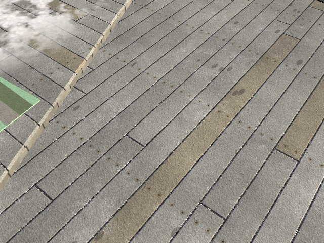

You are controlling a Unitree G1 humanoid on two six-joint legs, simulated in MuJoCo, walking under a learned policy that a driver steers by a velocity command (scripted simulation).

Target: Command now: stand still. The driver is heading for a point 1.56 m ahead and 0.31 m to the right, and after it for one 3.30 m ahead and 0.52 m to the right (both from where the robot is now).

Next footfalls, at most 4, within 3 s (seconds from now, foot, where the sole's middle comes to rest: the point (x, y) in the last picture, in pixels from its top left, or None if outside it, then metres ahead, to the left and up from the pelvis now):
0.52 right None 0.16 -0.17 -0.77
1.06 left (155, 236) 0.53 0.06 -0.77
1.64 right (207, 170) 0.83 -0.18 -0.77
2.20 left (156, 121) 1.14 0.06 -0.77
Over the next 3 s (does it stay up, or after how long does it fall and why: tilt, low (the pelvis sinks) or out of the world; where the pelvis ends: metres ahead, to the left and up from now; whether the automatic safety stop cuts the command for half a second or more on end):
stays up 1.38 -0.14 0.01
